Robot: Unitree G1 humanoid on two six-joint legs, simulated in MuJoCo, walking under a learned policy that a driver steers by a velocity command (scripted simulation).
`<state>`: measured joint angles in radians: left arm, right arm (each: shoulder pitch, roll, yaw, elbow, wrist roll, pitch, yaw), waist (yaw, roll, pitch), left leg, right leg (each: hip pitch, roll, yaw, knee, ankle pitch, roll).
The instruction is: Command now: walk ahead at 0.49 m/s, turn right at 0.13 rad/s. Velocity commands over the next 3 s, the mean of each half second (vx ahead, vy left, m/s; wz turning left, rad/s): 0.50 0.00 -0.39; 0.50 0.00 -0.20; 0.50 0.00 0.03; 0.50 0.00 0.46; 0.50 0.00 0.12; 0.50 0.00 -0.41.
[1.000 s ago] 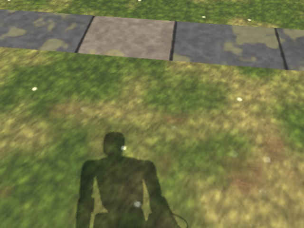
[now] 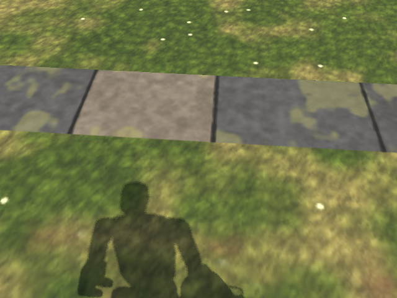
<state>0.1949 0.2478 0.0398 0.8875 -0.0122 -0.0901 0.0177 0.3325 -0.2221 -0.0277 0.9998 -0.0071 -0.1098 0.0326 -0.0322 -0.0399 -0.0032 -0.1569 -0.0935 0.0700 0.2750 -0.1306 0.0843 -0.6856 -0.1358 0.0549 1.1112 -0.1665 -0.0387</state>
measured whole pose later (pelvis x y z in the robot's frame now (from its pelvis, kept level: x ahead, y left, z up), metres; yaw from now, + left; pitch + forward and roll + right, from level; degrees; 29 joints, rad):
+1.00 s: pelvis +0.58 -0.12 -0.01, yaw -19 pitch +2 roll +0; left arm 0.30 0.27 0.05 0.81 -0.01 -0.08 0.00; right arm 0.23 -0.26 -0.04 0.83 0.00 -0.11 0.03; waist -0.01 -0.04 0.01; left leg -0.30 -0.06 0.04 0.43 -0.15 0.07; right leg -0.47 -0.02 0.05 1.16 -0.33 -0.05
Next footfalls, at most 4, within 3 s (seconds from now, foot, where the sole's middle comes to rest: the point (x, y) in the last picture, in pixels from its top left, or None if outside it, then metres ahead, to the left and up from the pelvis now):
0.32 right None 0.34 -0.18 -0.78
0.84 left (218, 252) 0.69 -0.07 -0.78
1.40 right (293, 202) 0.89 -0.38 -0.78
1.98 left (230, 136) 1.27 -0.16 -0.78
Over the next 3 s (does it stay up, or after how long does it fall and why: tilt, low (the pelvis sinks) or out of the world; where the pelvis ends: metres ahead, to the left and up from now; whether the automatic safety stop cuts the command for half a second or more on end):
stays up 1.71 -0.28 -0.07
